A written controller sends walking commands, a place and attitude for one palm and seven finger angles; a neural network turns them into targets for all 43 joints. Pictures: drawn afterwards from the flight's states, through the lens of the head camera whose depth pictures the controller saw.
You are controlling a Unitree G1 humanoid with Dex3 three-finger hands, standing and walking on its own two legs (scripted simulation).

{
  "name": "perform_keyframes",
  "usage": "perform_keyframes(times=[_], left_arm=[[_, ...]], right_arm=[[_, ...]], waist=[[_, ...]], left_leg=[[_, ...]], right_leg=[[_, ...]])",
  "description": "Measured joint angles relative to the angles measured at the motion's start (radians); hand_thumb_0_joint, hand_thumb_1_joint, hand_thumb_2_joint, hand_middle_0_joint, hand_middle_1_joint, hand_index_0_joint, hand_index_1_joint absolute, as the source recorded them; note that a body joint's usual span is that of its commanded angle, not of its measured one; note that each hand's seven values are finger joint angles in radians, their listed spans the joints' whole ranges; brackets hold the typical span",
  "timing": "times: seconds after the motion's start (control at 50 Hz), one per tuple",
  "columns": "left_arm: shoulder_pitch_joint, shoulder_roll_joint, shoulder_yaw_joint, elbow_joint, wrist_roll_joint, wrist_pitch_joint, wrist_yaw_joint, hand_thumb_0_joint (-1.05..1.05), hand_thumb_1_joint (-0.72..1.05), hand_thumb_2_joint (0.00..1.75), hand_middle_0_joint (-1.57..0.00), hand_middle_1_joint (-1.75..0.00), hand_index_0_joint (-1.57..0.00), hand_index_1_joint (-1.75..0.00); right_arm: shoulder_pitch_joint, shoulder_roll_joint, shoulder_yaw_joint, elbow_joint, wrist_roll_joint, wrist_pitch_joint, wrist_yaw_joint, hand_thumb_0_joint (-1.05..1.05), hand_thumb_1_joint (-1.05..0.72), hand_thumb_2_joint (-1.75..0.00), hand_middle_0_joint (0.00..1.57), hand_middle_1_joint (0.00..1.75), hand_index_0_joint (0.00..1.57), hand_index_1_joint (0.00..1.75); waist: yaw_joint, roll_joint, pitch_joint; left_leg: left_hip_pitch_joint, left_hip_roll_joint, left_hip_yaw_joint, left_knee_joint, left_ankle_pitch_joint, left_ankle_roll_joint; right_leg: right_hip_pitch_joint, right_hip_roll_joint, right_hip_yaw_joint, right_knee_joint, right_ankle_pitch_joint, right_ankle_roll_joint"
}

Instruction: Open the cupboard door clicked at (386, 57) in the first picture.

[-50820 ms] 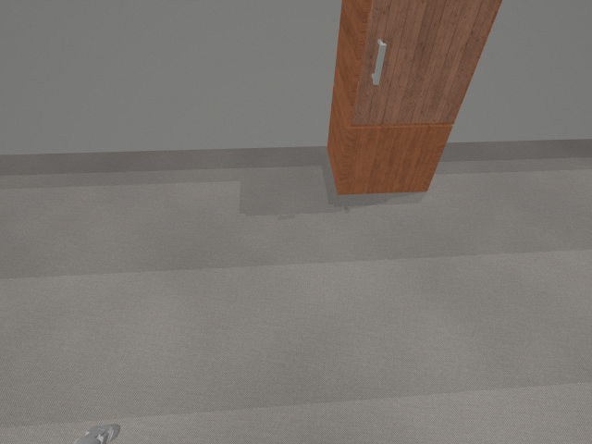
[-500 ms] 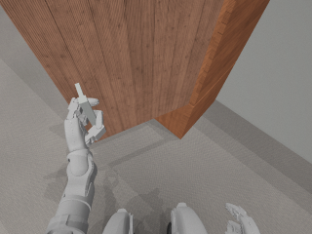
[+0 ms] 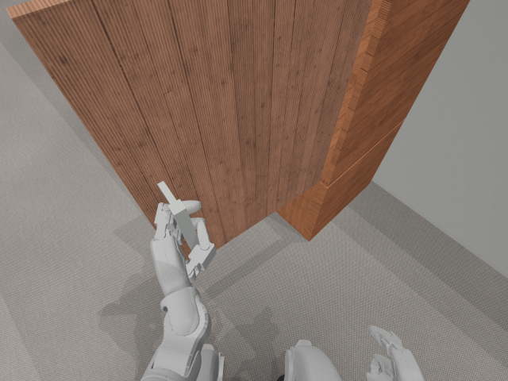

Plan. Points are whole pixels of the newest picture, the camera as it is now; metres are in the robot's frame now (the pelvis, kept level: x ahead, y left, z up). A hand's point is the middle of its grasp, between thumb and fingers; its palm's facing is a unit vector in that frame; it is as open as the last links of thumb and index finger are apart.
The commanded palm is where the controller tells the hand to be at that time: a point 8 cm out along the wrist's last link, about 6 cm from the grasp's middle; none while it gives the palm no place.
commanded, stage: open thumb and fingers to let go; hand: left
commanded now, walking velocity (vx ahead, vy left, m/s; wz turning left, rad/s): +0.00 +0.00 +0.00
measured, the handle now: (180, 219) +0.36 +0.13 +0.02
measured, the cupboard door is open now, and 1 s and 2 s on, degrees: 83 81 83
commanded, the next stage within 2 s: slide the hand sideways off the handle in 0.76 s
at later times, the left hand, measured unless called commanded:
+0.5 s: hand (199, 237) +0.33 +0.10 +0.02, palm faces +0.33 -0.94 -0.02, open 13.1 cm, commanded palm +0.28 +0.14 +0.02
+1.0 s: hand (192, 255) +0.31 +0.11 +0.01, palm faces +0.00 -0.99 -0.16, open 15.9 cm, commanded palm +0.28 +0.14 +0.02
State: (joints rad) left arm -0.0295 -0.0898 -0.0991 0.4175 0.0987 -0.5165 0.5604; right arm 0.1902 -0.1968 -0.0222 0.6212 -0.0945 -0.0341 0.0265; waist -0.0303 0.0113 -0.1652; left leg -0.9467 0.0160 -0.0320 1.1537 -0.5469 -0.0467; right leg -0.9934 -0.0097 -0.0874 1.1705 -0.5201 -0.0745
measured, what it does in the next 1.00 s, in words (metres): stands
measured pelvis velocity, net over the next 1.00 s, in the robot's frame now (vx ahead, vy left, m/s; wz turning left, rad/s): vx -0.01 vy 0.03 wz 0.00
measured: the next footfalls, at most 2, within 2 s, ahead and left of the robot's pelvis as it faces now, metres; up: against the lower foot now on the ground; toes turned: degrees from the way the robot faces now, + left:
none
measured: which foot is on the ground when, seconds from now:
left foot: down 0.00-1.00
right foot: down 0.00-1.00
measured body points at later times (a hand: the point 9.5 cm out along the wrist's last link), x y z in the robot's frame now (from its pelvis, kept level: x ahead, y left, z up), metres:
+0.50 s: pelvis -0.01 +0.01 +0.00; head +0.08 +0.00 +0.44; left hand +0.31 +0.15 +0.02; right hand +0.14 -0.22 -0.13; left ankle +0.00 +0.15 -0.64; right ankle +0.02 -0.07 -0.64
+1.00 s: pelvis -0.01 +0.03 -0.01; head +0.07 +0.03 +0.43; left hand +0.30 +0.16 +0.02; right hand +0.14 -0.19 -0.13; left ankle +0.00 +0.15 -0.64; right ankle +0.02 -0.07 -0.64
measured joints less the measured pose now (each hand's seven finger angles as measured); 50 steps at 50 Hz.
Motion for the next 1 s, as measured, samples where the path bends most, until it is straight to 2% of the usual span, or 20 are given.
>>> perform_keyframes(times=[0.08,0.16,0.22,0.26,0.42,0.52,0.76,0.88,0.9,0.92,0.96,1.0], left_arm=[[-0.059,0.037,0.020,0.038,0.025,-0.015,0.005,0.04,0.68,0.78,-0.36,-1.33,-0.37,-1.33],[-0.091,0.056,0.038,0.045,-0.014,-0.007,-0.025,0.02,0.57,0.74,-0.37,-1.31,-0.37,-1.32],[-0.089,0.046,0.042,0.042,-0.044,0.008,-0.045,0.02,0.43,0.69,-0.37,-1.30,-0.36,-1.30],[-0.086,0.039,0.041,0.044,-0.048,0.013,-0.051,0.02,0.32,0.64,-0.36,-1.29,-0.35,-1.29],[-0.097,0.027,0.027,0.071,-0.022,-0.001,-0.044,0.00,-0.17,0.44,-0.32,-1.23,-0.32,-1.23],[-0.091,0.021,0.019,0.063,-0.010,-0.001,-0.027,0.00,-0.36,0.35,-0.30,-1.14,-0.30,-1.14],[-0.104,0.007,-0.025,0.071,0.021,0.003,0.007,-0.01,-0.49,0.30,-0.25,-0.69,-0.24,-0.69],[-0.117,0.005,-0.033,0.078,0.024,0.011,0.018,-0.01,-0.50,0.30,-0.34,-0.57,-0.30,-0.62],[-0.114,0.011,-0.033,0.073,0.028,0.010,0.005,-0.01,-0.50,0.30,-0.34,-0.56,-0.30,-0.61],[-0.104,0.028,-0.031,0.064,0.033,0.005,-0.040,-0.01,-0.50,0.30,-0.33,-0.54,-0.28,-0.59],[-0.086,0.087,-0.033,0.048,0.039,-0.006,-0.167,-0.01,-0.50,0.30,-0.31,-0.50,-0.23,-0.53],[-0.071,0.158,-0.051,0.029,0.021,-0.012,-0.300,-0.01,-0.50,0.30,-0.27,-0.45,-0.19,-0.48]], right_arm=[[-0.028,0.000,-0.003,0.015,-0.004,-0.006,-0.016,0.01,-0.91,-0.89,0.20,0.30,0.20,0.30],[-0.036,0.001,-0.006,0.016,0.002,-0.009,-0.021,0.01,-0.91,-0.89,0.19,0.30,0.20,0.30],[-0.026,-0.001,-0.003,0.012,0.006,-0.009,-0.021,0.01,-0.91,-0.89,0.19,0.30,0.20,0.30],[-0.020,-0.001,-0.001,0.012,0.006,-0.009,-0.020,0.01,-0.91,-0.89,0.19,0.30,0.20,0.30],[-0.004,0.005,0.004,0.009,0.001,-0.009,-0.013,0.01,-0.91,-0.89,0.20,0.30,0.20,0.30],[0.001,0.009,0.001,0.005,-0.003,-0.006,-0.005,0.01,-0.91,-0.89,0.20,0.30,0.20,0.30],[-0.012,0.014,0.009,0.003,-0.008,-0.004,-0.003,0.01,-0.91,-0.89,0.20,0.30,0.20,0.30],[-0.018,0.018,0.013,0.002,-0.010,-0.001,-0.003,0.01,-0.91,-0.89,0.20,0.30,0.20,0.30],[-0.018,0.018,0.016,0.002,-0.010,-0.001,-0.003,0.01,-0.91,-0.89,0.20,0.30,0.20,0.30],[-0.015,0.016,0.018,-0.004,-0.007,0.000,-0.002,0.01,-0.91,-0.89,0.20,0.30,0.20,0.30],[-0.002,0.012,0.019,-0.016,0.000,0.006,-0.006,0.01,-0.91,-0.89,0.20,0.30,0.20,0.30],[0.010,0.003,0.019,-0.026,0.015,0.009,-0.011,0.01,-0.91,-0.89,0.20,0.30,0.20,0.30]], waist=[[-0.003,-0.004,0.008],[-0.001,0.002,0.011],[0.005,0.008,0.007],[0.007,0.010,0.003],[0.007,0.006,-0.001],[0.008,0.005,-0.003],[0.007,0.007,0.003],[0.012,0.009,0.005],[0.010,0.009,0.006],[0.009,0.008,0.006],[0.012,0.007,0.003],[0.015,0.012,0.004]], left_leg=[[-0.022,-0.003,-0.006,0.017,0.001,-0.002],[-0.032,-0.002,-0.008,0.023,0.003,-0.007],[-0.025,-0.004,-0.007,0.014,0.006,-0.006],[-0.019,-0.005,-0.006,0.008,0.008,-0.003],[-0.022,-0.007,0.001,0.016,0.004,0.007],[-0.029,-0.007,0.007,0.027,0.000,0.016],[-0.043,-0.012,0.015,0.043,-0.002,0.034],[-0.048,-0.015,0.018,0.047,0.000,0.040],[-0.049,-0.016,0.018,0.048,0.001,0.042],[-0.052,-0.019,0.017,0.051,0.001,0.043],[-0.057,-0.022,0.016,0.059,-0.001,0.045],[-0.055,-0.024,0.012,0.069,-0.006,0.046]], right_leg=[[-0.021,-0.003,-0.006,0.020,-0.003,-0.006],[-0.030,-0.003,-0.008,0.024,0.000,-0.007],[-0.023,-0.004,-0.007,0.015,0.003,-0.004],[-0.017,-0.005,-0.005,0.009,0.005,-0.001],[-0.017,-0.007,0.002,0.008,0.009,0.009],[-0.022,-0.007,0.008,0.010,0.011,0.017],[-0.029,-0.011,0.016,0.010,0.020,0.035],[-0.032,-0.014,0.020,0.010,0.025,0.041],[-0.033,-0.015,0.020,0.012,0.025,0.042],[-0.035,-0.018,0.019,0.015,0.024,0.042],[-0.039,-0.021,0.018,0.024,0.020,0.043],[-0.035,-0.024,0.014,0.031,0.015,0.044]])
